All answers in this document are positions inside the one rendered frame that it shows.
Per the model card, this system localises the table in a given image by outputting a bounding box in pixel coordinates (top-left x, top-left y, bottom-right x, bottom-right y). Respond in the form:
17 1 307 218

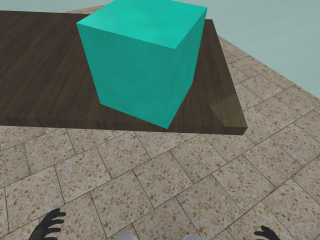
0 10 248 136

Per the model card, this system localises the robot right hand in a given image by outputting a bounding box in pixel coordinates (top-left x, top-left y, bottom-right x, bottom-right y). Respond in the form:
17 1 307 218
254 225 280 240

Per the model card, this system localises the carton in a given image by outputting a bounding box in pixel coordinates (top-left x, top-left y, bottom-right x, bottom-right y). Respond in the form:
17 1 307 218
76 0 208 129

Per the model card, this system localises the robot left hand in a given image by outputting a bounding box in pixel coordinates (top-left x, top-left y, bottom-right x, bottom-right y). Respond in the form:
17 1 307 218
28 208 66 240

